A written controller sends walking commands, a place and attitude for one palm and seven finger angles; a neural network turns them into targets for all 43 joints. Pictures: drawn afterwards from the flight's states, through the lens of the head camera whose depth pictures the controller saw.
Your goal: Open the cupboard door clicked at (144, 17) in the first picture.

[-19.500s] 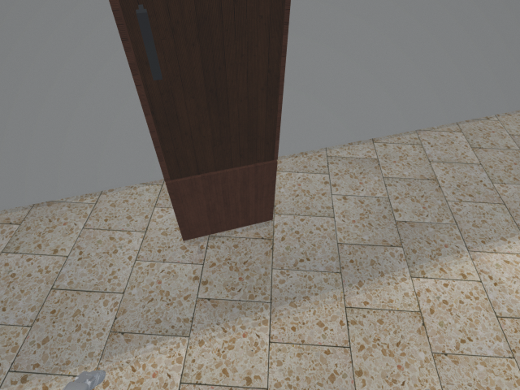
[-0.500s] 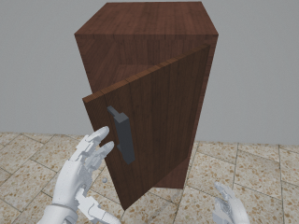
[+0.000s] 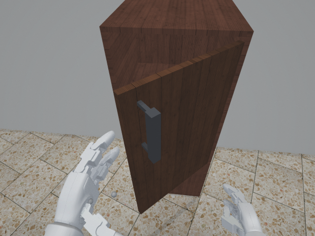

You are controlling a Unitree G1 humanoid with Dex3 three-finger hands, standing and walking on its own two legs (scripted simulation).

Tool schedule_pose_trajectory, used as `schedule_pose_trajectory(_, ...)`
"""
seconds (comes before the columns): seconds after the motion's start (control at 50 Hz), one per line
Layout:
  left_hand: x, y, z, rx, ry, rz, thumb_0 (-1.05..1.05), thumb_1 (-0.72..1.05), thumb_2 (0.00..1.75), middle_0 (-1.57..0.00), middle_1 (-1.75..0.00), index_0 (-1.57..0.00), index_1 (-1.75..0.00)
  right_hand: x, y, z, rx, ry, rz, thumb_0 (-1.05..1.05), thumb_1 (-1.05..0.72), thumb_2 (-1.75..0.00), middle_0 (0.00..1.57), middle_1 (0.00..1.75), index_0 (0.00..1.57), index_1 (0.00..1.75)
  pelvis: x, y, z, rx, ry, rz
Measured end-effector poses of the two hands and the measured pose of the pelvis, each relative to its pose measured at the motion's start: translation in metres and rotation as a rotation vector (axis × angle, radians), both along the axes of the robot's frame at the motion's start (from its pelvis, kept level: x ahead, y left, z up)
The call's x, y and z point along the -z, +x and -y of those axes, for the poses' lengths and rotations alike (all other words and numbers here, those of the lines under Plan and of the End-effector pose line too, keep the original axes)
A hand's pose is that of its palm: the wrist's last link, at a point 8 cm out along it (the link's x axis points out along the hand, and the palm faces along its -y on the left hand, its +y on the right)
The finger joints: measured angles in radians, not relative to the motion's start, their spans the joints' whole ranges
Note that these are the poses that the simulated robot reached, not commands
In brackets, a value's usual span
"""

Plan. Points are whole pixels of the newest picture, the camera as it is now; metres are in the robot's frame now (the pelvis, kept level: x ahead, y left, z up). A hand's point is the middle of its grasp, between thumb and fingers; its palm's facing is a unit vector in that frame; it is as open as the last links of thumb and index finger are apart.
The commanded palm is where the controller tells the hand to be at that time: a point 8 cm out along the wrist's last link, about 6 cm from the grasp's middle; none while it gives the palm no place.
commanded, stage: draw the hand back to the body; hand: left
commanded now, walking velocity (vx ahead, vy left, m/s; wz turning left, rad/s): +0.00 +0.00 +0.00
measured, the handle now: (148, 132) +0.30 +0.05 +0.16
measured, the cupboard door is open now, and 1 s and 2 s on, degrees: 44 44 44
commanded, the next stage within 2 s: step back with the hand held close in 1.52 s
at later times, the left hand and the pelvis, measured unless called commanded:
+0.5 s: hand (84, 185) +0.17 +0.15 +0.16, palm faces +0.05 -0.98 -0.18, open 16.0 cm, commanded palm +0.13 +0.21 +0.18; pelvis +0.00 -0.02 +0.01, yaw +0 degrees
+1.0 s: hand (65, 153) +0.23 +0.21 +0.17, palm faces +0.35 -0.85 -0.40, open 10.8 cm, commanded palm +0.18 +0.26 +0.19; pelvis +0.04 -0.02 +0.03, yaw -1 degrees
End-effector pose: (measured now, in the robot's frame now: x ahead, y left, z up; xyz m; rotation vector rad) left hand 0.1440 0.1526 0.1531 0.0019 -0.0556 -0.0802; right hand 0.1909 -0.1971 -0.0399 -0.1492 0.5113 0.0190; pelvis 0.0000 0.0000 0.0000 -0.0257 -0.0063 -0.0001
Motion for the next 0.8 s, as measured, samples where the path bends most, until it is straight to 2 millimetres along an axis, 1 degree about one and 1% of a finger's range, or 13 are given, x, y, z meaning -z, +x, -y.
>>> schedule_pose_trajectory(0.08,-0.004,0.0,-0.007,-0.015,0.038,0.011,-0.01,-0.5,0.3,-0.16,-0.3,-0.15,-0.3,0.002,-0.007,0.003,0.017,0.001,-0.015,0.01,-0.9,-0.9,0.2,0.3,0.2,0.3,-0.001,-0.002,0.001,0.006,0.002,0.003)
schedule_pose_trajectory(0.24,-0.001,0.0,-0.033,-0.08,0.069,-0.029,-0.01,-0.5,0.3,-0.15,-0.3,-0.15,-0.3,0.006,-0.016,0.018,0.049,-0.026,-0.047,0.01,-0.9,-0.9,0.2,0.3,0.2,0.3,-0.004,-0.002,0.009,-0.001,-0.003,0.016)
schedule_pose_trajectory(0.34,-0.006,0.0,-0.039,-0.072,0.068,-0.01,-0.01,-0.5,0.3,-0.15,-0.3,-0.15,-0.3,0.003,-0.015,0.028,0.055,-0.048,-0.026,0.01,-0.9,-0.9,0.2,0.3,0.2,0.3,-0.006,-0.002,0.014,-0.01,-0.006,0.019)
schedule_pose_trajectory(0.46,-0.012,0.002,-0.046,-0.071,0.094,-0.006,-0.01,-0.47,0.31,-0.16,-0.3,-0.15,-0.3,0.0,-0.008,0.037,0.064,-0.045,0.003,0.01,-0.9,-0.9,0.2,0.3,0.2,0.3,-0.008,0.0,0.019,-0.012,-0.002,0.019)
schedule_pose_trajectory(0.54,-0.018,0.001,-0.056,-0.209,0.235,0.015,-0.01,-0.39,0.35,-0.16,-0.3,-0.15,-0.3,-0.002,-0.004,0.038,0.067,-0.062,-0.002,0.01,-0.9,-0.9,0.2,0.3,0.2,0.3,-0.012,0.001,0.024,-0.003,-0.003,0.025)
schedule_pose_trajectory(0.62,-0.018,-0.001,-0.064,-0.314,0.291,0.014,-0.01,-0.28,0.39,-0.16,-0.3,-0.16,-0.3,-0.001,-0.001,0.037,0.055,-0.071,-0.037,0.01,-0.9,-0.9,0.2,0.3,0.2,0.3,-0.016,0.004,0.026,0.001,-0.003,0.026)
schedule_pose_trajectory(0.7,-0.018,0.004,-0.07,-0.369,0.328,0.005,-0.01,-0.16,0.45,-0.17,-0.3,-0.16,-0.3,0.006,0.003,0.036,0.041,-0.079,-0.089,0.01,-0.9,-0.9,0.2,0.3,0.2,0.3,-0.02,0.009,0.027,0.001,0.003,0.025)
schedule_pose_trajectory(0.8,-0.025,0.017,-0.079,-0.405,0.377,0.013,0.0,0.01,0.52,-0.18,-0.3,-0.17,-0.3,0.014,0.009,0.037,0.048,-0.075,-0.14,0.01,-0.9,-0.9,0.2,0.3,0.2,0.3,-0.023,0.021,0.026,0.01,0.015,0.023)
